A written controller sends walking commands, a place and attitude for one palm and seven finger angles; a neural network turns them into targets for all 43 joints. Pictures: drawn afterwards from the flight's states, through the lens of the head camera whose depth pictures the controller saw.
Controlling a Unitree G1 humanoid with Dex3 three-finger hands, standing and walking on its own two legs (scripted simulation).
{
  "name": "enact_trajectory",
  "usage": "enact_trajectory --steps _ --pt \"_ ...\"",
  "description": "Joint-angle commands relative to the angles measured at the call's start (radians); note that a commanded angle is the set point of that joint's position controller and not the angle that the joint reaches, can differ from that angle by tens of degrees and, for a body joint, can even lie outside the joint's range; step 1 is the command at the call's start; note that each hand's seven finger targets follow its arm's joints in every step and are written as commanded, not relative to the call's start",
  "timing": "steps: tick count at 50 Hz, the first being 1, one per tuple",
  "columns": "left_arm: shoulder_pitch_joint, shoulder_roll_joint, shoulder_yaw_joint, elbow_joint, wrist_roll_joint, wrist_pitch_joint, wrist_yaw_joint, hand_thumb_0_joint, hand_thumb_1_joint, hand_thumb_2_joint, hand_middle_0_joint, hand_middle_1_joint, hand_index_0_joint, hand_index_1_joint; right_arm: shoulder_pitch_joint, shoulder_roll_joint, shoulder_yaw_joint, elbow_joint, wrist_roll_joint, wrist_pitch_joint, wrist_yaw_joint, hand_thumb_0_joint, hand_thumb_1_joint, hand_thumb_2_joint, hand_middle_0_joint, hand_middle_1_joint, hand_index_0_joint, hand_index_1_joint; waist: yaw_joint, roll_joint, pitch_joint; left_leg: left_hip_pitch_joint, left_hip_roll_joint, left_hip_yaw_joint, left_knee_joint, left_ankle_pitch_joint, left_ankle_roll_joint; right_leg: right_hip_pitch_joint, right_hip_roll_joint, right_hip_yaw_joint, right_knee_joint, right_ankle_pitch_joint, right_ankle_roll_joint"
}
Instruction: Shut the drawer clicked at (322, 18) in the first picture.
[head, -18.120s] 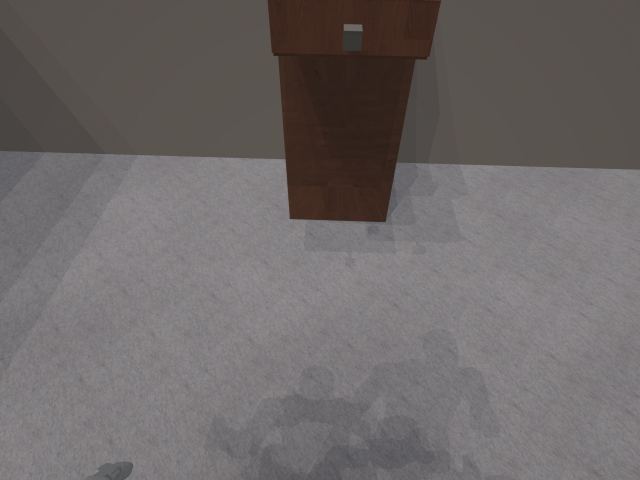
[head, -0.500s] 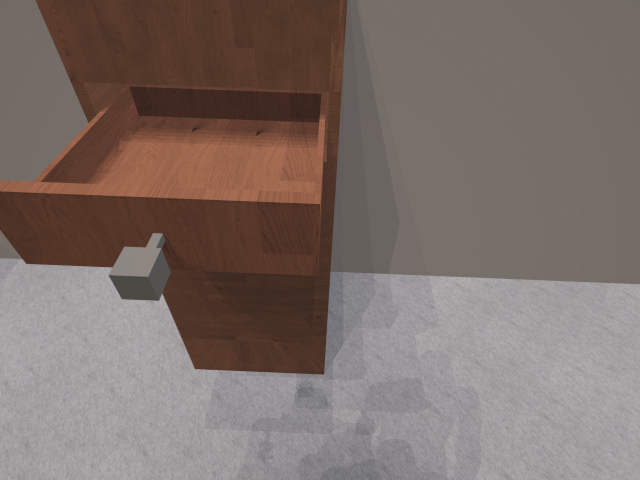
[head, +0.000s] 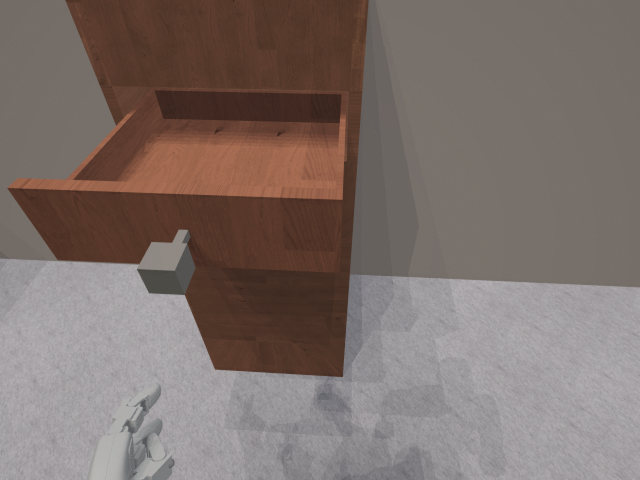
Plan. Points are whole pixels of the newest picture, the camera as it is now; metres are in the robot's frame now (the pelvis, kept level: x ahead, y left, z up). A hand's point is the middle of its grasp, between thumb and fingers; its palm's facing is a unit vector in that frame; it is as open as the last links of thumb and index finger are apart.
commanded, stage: raise the hand and make a fist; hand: left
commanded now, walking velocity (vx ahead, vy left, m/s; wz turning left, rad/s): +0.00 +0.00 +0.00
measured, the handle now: (174, 255) +0.33 +0.19 +0.15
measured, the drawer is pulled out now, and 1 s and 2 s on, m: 0.28 0.28 0.28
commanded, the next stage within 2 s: bring the fist close to the handle in 1.72 s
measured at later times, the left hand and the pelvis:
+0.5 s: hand (208, 414) +0.17 +0.12 +0.10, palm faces +0.00 -0.99 -0.12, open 4.6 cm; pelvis +0.02 -0.04 -0.04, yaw +3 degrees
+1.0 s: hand (154, 380) +0.18 +0.16 +0.15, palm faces -0.01 -0.98 -0.17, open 3.1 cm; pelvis +0.05 -0.03 +0.00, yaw +1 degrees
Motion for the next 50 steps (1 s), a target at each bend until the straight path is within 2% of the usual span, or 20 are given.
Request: enact_trajectory --steps 1,3,4,6,9,12,14,18,19,21,24,27,29,32,36,37,39,41,45,50 --pt "0.083 -0.145 -0.120 -0.176 -0.022 -0.211 -0.099 0.000 0.900 0.900 -0.400 -0.517 -0.400 -0.517 -0.188 -0.125 -0.060 -0.261 -0.022 -0.105 0.025 0.000 -0.900 -0.900 0.200 0.300 0.200 0.300 0.008 -0.282 0.133 -0.133 0.061 -0.139 -0.061 -0.289 -0.059 -0.250 0.061 -0.053 -0.045 -0.247 -0.018" --pt "0.237 -0.126 -0.069 -0.081 -0.060 -0.326 -0.225 0.000 0.900 0.900 -0.440 -0.560 -0.440 -0.560 -0.215 -0.130 -0.081 -0.298 -0.032 -0.075 0.061 0.000 -0.900 -0.900 0.200 0.300 0.200 0.300 0.046 -0.379 0.125 -0.210 0.051 -0.082 0.033 -0.215 -0.072 -0.293 0.063 -0.053 -0.008 -0.291 -0.020" --pt "0.304 -0.058 0.009 -0.051 -0.065 -0.374 -0.289 0.000 0.900 0.900 -0.460 -0.582 -0.460 -0.582 -0.226 -0.137 -0.099 -0.323 -0.031 -0.052 0.083 0.000 -0.900 -0.900 0.200 0.300 0.200 0.300 0.074 -0.337 0.118 -0.207 0.041 -0.060 0.057 -0.179 -0.080 -0.268 0.058 -0.036 -0.005 -0.269 -0.033" --pt "0.286 0.065 0.115 -0.077 -0.063 -0.404 -0.386 0.000 0.900 0.900 -0.500 -0.625 -0.500 -0.625 -0.307 -0.156 -0.109 -0.427 -0.031 -0.011 0.094 0.000 -0.900 -0.900 0.200 0.300 0.200 0.300 0.083 -0.242 0.088 -0.220 0.015 -0.025 0.098 -0.181 -0.072 -0.236 0.049 -0.012 0.027 -0.248 -0.042" --pt "0.241 0.143 0.201 -0.327 -0.052 -0.336 -0.358 0.000 0.900 0.900 -0.560 -0.690 -0.560 -0.690 -0.332 -0.119 -0.097 -0.504 -0.015 0.065 0.077 0.000 -0.900 -0.900 0.200 0.300 0.200 0.300 0.130 0.004 0.021 -0.204 0.013 -0.011 0.081 -0.194 -0.054 -0.199 0.048 -0.014 0.102 -0.189 -0.048" --pt "0.140 0.101 0.187 -0.606 -0.082 -0.374 -0.291 0.000 0.900 0.900 -0.620 -0.755 -0.620 -0.755 -0.264 -0.068 -0.080 -0.538 -0.022 0.085 0.066 0.000 -0.900 -0.900 0.200 0.300 0.200 0.300 0.101 0.155 -0.125 -0.127 0.041 -0.043 0.117 -0.109 -0.041 -0.216 0.061 -0.009 0.146 -0.052 -0.047" --pt "0.051 0.116 0.175 -0.791 -0.099 -0.456 -0.260 0.000 0.900 0.900 -0.660 -0.798 -0.660 -0.798 -0.195 -0.071 -0.079 -0.527 -0.030 0.072 0.059 0.000 -0.900 -0.900 0.200 0.300 0.200 0.300 0.059 0.131 -0.209 -0.106 0.050 -0.055 0.181 -0.021 -0.031 -0.242 0.079 0.004 0.163 0.005 -0.036" --pt "-0.015 0.052 0.033 -0.782 -0.124 -0.560 -0.344 0.000 0.900 0.900 -0.740 -0.885 -0.740 -0.885 -0.187 -0.101 -0.061 -0.474 -0.013 0.004 0.054 0.000 -0.900 -0.900 0.200 0.300 0.200 0.300 -0.039 0.128 -0.112 -0.097 0.054 -0.090 0.238 -0.068 -0.012 -0.362 0.078 0.019 0.120 -0.059 -0.024" --pt "-0.064 0.028 -0.018 -0.759 -0.127 -0.560 -0.381 0.000 0.900 0.900 -0.760 -0.907 -0.760 -0.907 -0.197 -0.109 -0.052 -0.467 -0.014 -0.017 0.052 0.000 -0.900 -0.900 0.200 0.300 0.200 0.300 -0.069 0.078 -0.057 -0.108 0.057 -0.107 0.248 -0.094 -0.002 -0.381 0.076 0.031 0.095 -0.090 -0.018" --pt "-0.054 0.088 0.036 -0.627 -0.127 -0.513 -0.445 0.000 0.900 0.900 -0.800 -0.950 -0.800 -0.950 -0.185 -0.120 -0.060 -0.431 -0.006 -0.038 0.036 0.000 -0.900 -0.900 0.200 0.300 0.200 0.300 -0.070 -0.032 -0.014 -0.156 0.054 -0.110 0.258 -0.143 -0.003 -0.368 0.061 0.072 0.028 -0.158 -0.009" --pt "0.135 0.193 0.183 -0.406 -0.113 -0.322 -0.508 0.000 0.900 0.900 -0.860 -1.015 -0.860 -1.015 -0.236 -0.112 -0.073 -0.439 0.019 -0.021 0.015 0.000 -0.900 -0.900 0.200 0.300 0.200 0.300 0.014 -0.156 -0.045 -0.195 0.047 -0.085 0.238 -0.128 -0.009 -0.252 0.021 0.158 -0.048 -0.184 0.010" --pt "0.135 0.254 0.322 -0.530 -0.161 -0.152 -0.494 0.000 0.900 0.900 -0.920 -1.080 -0.920 -1.080 -0.305 -0.078 -0.054 -0.490 0.027 0.018 -0.004 0.000 -0.900 -0.900 0.200 0.300 0.200 0.300 0.095 -0.122 -0.170 -0.132 0.034 -0.069 0.173 -0.040 -0.018 -0.077 -0.013 0.156 -0.039 -0.027 0.021" --pt "0.162 0.279 0.444 -0.593 -0.220 -0.110 -0.440 0.000 0.900 0.900 -0.960 -1.123 -0.960 -1.123 -0.336 -0.048 -0.037 -0.485 0.029 0.030 -0.016 0.000 -0.900 -0.900 0.200 0.300 0.200 0.300 0.135 -0.147 -0.206 -0.098 0.039 -0.077 0.152 0.043 -0.026 0.013 -0.001 0.119 -0.012 0.165 0.033" --pt "0.210 0.249 0.510 -0.711 -0.287 -0.158 -0.404 0.000 0.900 0.900 -1.020 -1.188 -1.020 -1.188 -0.295 -0.028 -0.028 -0.468 0.032 0.003 -0.012 0.000 -0.900 -0.900 0.200 0.300 0.200 0.300 0.139 -0.059 -0.224 -0.033 0.040 -0.067 0.120 0.173 -0.036 0.063 0.021 0.048 0.036 0.541 0.043" --pt "0.251 0.217 0.430 -0.751 -0.288 -0.239 -0.477 0.000 0.900 0.900 -1.100 -1.275 -1.100 -1.275 -0.257 -0.054 -0.030 -0.439 0.035 -0.085 0.013 0.000 -0.900 -0.900 0.200 0.300 0.200 0.300 0.098 -0.003 -0.162 0.020 0.035 -0.063 0.117 0.221 -0.035 0.002 0.024 0.057 0.012 0.626 0.074" --pt "0.249 0.200 0.396 -0.744 -0.291 -0.243 -0.511 0.000 0.900 0.900 -1.120 -1.297 -1.120 -1.297 -0.249 -0.066 -0.031 -0.433 0.040 -0.110 0.016 0.000 -0.900 -0.900 0.200 0.300 0.200 0.300 0.087 0.029 -0.161 0.051 0.035 -0.065 0.114 0.225 -0.033 -0.012 0.028 0.059 0.001 0.606 0.078" --pt "0.223 0.164 0.339 -0.714 -0.305 -0.222 -0.568 0.000 0.900 0.900 -1.160 -1.340 -1.160 -1.340 -0.248 -0.085 -0.030 -0.424 0.047 -0.153 0.012 0.000 -0.900 -0.900 0.200 0.300 0.200 0.300 0.072 -0.008 -0.112 0.073 0.040 -0.081 0.103 0.213 -0.028 -0.043 0.039 0.062 -0.032 0.545 0.080" --pt "0.177 0.194 0.342 -0.715 -0.310 -0.180 -0.595 0.000 0.900 0.900 -1.200 -1.383 -1.200 -1.383 -0.244 -0.098 -0.033 -0.424 0.055 -0.182 0.001 0.000 -0.900 -0.900 0.200 0.300 0.200 0.300 0.075 -0.034 -0.097 0.077 0.041 -0.095 0.064 0.165 -0.026 -0.059 0.054 0.044 -0.057 0.423 0.057" --pt "0.107 0.253 0.393 -0.822 -0.266 -0.130 -0.539 0.000 0.900 0.900 -1.280 -1.470 -1.280 -1.470 -0.262 -0.094 -0.024 -0.416 0.043 -0.205 -0.012 0.000 -0.900 -0.900 0.200 0.300 0.200 0.300 0.098 -0.022 -0.075 0.106 0.039 -0.091 -0.003 0.125 -0.021 -0.061 0.078 -0.012 -0.088 0.234 0.005" --pt "0.054 0.276 0.441 -0.948 -0.246 -0.089 -0.470 0.000 0.900 0.900 -1.380 -1.578 -1.380 -1.578 -0.286 -0.075 0.002 -0.408 0.041 -0.208 0.000 0.000 -0.900 -0.900 0.200 0.300 0.200 0.300 0.117 0.101 -0.102 0.157 0.046 -0.087 -0.043 0.158 -0.043 -0.022 0.088 -0.056 -0.084 0.221 -0.018"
